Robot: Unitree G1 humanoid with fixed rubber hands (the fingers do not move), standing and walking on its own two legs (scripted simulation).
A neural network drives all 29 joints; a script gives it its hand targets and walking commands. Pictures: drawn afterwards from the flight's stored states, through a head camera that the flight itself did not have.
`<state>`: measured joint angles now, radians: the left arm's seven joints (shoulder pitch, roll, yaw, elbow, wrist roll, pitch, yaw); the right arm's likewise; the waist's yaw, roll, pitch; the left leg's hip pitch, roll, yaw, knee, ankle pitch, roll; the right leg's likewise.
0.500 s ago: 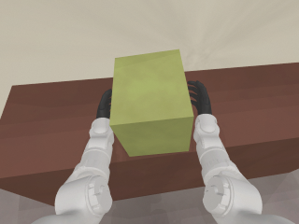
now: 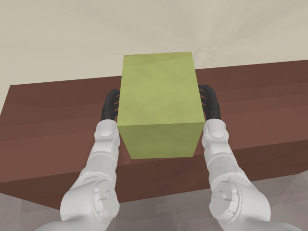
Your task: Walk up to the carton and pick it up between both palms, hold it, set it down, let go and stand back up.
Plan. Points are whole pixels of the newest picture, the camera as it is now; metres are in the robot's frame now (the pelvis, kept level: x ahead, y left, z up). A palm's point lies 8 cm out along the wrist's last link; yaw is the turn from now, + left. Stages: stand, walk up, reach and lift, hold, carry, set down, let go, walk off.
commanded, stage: set down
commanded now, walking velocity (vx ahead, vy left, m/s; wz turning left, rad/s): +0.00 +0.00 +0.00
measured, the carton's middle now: (159, 108) +0.44 +0.01 +0.01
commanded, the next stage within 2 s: none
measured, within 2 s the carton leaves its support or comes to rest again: neither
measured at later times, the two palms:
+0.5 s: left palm (107, 114) +0.40 +0.16 +0.02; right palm (210, 117) +0.40 -0.13 +0.03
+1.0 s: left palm (84, 105) +0.39 +0.20 +0.08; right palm (239, 97) +0.41 -0.18 +0.11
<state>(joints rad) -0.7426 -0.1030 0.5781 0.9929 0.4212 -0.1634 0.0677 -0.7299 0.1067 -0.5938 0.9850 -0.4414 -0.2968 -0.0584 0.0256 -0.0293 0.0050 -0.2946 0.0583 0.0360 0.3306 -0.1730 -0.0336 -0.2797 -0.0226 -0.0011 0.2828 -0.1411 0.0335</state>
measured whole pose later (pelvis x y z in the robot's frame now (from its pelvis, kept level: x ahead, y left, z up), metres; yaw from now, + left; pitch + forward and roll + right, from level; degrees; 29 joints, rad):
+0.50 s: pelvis -0.01 +0.01 +0.00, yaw -1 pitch +12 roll -1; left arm -0.83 0.00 0.45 1.13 0.29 -0.21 0.10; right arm -0.78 0.03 -0.41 1.09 -0.27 -0.25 -0.10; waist 0.02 -0.03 -0.05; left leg -0.43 0.06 0.05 0.39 -0.18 -0.03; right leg -0.41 -0.02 0.02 0.32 -0.12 0.04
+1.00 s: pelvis -0.03 -0.01 -0.01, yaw +0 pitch +12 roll -1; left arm -0.91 0.23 0.07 1.17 -0.16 0.01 0.12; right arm -0.97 -0.26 0.00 1.23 0.25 -0.02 -0.08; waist 0.03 -0.03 -0.17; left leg -0.52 0.08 0.02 0.51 -0.20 -0.04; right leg -0.49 0.00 -0.01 0.43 -0.15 0.02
